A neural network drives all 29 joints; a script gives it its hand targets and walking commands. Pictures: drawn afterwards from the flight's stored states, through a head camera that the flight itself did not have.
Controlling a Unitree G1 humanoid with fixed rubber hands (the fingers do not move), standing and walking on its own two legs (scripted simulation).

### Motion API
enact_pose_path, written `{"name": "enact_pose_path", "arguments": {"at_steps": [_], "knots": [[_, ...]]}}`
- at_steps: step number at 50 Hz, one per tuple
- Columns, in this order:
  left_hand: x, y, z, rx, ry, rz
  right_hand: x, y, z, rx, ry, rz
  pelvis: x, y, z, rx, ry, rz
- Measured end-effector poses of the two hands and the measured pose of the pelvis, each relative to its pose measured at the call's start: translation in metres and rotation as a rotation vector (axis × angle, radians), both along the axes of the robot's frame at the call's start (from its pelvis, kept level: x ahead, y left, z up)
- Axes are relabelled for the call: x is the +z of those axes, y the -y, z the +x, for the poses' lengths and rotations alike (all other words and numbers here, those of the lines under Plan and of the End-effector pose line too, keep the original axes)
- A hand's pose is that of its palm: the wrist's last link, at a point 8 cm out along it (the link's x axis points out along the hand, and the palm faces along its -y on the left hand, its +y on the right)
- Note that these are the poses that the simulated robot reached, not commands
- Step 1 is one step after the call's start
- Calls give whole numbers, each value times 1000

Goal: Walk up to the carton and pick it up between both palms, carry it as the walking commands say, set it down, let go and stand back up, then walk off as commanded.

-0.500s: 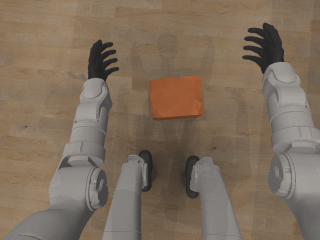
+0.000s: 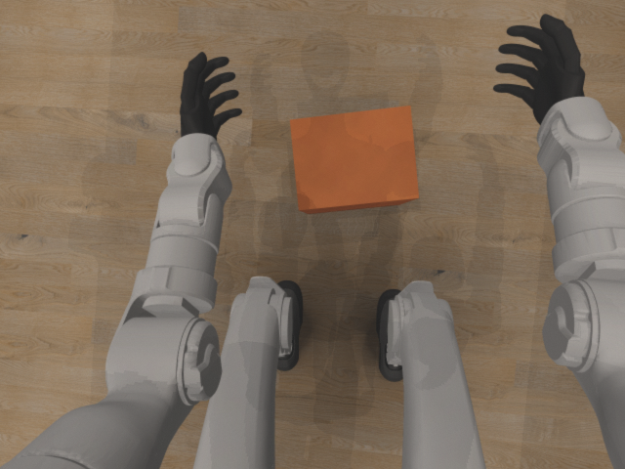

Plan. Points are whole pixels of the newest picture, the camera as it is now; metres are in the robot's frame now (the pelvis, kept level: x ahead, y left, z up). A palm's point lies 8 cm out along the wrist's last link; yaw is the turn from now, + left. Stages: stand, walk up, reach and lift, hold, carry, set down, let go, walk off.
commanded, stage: reach and lift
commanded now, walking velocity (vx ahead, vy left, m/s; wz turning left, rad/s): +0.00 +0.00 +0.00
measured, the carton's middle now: (351, 168) +0.48 -0.03 -0.45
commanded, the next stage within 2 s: none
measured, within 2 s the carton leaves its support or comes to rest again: neither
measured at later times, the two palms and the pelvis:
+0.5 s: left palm (241, 155) +0.47 +0.15 -0.26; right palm (488, 136) +0.50 -0.23 -0.27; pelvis -0.03 -0.01 -0.12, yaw +2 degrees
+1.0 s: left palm (240, 153) +0.50 +0.18 -0.36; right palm (455, 155) +0.49 -0.22 -0.39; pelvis -0.03 -0.01 -0.19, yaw +2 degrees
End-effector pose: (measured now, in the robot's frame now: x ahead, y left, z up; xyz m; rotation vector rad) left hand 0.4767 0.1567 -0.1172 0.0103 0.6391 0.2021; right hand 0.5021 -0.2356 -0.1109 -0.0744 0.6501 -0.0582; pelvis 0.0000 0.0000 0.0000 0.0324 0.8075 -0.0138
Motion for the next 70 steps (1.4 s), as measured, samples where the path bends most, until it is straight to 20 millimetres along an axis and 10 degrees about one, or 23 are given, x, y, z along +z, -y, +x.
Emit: {"name": "enact_pose_path", "arguments": {"at_steps": [33,44,70], "knots": [[-198,9,-7,4,-95,9,-207,-13,-8,-16,-49,3,-152,15,-31,3,153,27],[-233,-15,11,-8,-119,53,-266,-29,-13,5,-71,34,-186,12,-30,20,185,24],[-239,-6,13,-31,-106,18,-263,-38,-10,9,-73,31,-195,10,-35,30,222,5]]}}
